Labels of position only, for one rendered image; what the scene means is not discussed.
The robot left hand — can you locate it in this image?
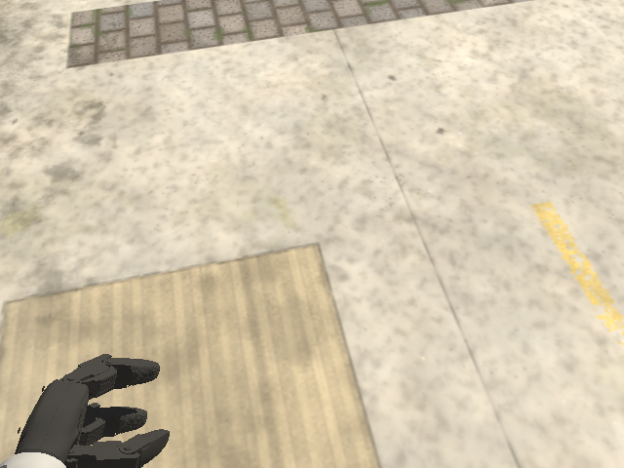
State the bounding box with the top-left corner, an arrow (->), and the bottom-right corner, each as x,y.
15,354 -> 170,468

